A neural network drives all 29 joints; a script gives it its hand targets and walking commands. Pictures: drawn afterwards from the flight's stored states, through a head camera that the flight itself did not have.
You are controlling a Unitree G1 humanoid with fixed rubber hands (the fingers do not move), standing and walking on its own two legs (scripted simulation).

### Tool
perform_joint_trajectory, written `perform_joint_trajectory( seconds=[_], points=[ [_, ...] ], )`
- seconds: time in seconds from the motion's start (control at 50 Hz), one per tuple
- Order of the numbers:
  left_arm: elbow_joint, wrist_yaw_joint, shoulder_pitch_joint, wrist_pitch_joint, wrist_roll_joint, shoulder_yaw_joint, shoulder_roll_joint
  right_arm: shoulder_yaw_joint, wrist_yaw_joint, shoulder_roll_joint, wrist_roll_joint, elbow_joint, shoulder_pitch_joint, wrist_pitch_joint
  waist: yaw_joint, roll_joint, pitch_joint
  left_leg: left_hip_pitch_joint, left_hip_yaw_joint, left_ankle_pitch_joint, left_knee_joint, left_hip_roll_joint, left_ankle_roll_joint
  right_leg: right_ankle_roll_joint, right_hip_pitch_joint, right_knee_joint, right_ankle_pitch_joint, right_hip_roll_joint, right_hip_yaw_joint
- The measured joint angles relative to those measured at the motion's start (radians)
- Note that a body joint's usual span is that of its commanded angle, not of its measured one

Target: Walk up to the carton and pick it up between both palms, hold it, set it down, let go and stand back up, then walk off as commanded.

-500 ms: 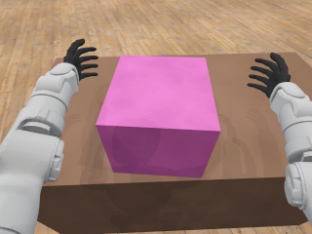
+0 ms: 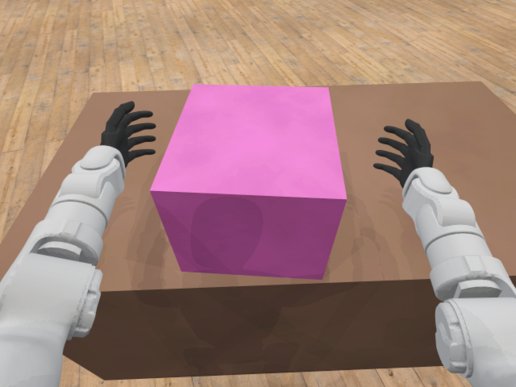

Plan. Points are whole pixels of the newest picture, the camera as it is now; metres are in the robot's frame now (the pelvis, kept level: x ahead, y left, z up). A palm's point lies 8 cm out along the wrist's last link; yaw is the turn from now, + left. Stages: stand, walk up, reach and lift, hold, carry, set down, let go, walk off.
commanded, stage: set down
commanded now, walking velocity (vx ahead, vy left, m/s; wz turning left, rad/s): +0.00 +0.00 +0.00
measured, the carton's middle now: (255, 178) +0.50 -0.02 +0.04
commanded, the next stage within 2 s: none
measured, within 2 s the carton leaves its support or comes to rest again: neither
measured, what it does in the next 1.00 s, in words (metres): stands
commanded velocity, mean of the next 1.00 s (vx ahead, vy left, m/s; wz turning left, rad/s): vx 0.00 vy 0.00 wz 0.00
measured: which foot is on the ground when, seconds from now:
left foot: down 0.00-1.00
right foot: down 0.00-1.00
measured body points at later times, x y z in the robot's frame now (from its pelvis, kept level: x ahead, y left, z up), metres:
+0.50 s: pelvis +0.04 +0.00 +0.01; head +0.06 +0.00 +0.46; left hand +0.39 +0.22 +0.07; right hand +0.36 -0.24 +0.07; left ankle +0.03 +0.14 -0.73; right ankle +0.10 -0.09 -0.73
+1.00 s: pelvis +0.04 +0.01 +0.01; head +0.04 +0.01 +0.46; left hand +0.32 +0.24 +0.04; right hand +0.29 -0.23 +0.03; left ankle +0.03 +0.14 -0.73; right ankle +0.10 -0.09 -0.73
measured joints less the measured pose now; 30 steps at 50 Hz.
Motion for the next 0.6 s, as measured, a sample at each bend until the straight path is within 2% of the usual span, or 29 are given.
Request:
perform_joint_trajectory(
  seconds=[0.12,0.22,0.32,0.44,0.6],
  points=[
    [-0.036,-0.023,0.075,-0.018,0.0,0.0,0.0,0.0,-0.011,0.013,0.0,-0.03,0.082,-0.035,-0.003,-0.005,0.0,0.001,0.0,-0.007,-0.001,0.0,0.0,0.0,0.001,0.0,-0.005,0.0,0.0],
    [-0.21,-0.03,0.269,-0.022,0.015,0.014,0.0,0.0,-0.016,0.031,0.0,-0.146,0.262,-0.08,0.003,-0.005,0.0,0.008,0.0,-0.016,-0.008,0.0,-0.001,0.0,0.004,0.0,-0.018,0.0,0.0],
    [-0.429,-0.03,0.455,-0.012,0.026,0.047,0.0,0.0,-0.018,0.033,0.0,-0.319,0.446,-0.099,0.031,-0.005,0.011,0.02,0.0,-0.023,-0.019,0.0,-0.001,0.0,0.012,-0.001,-0.03,0.0,0.0],
    [-0.628,-0.03,0.604,0.017,0.026,0.059,0.0,0.0,-0.018,0.041,0.0,-0.496,0.557,-0.098,0.06,-0.005,0.016,0.047,0.0,-0.025,-0.041,0.0,-0.001,0.0,0.033,-0.009,-0.04,0.0,0.001],
    [-0.778,-0.038,0.763,0.043,0.036,0.065,-0.005,0.0,-0.022,0.047,-0.012,-0.564,0.662,-0.097,0.06,-0.01,0.022,0.136,0.0,-0.027,-0.081,0.0,-0.001,0.0,0.111,-0.026,-0.055,0.0,0.001]
  ],
)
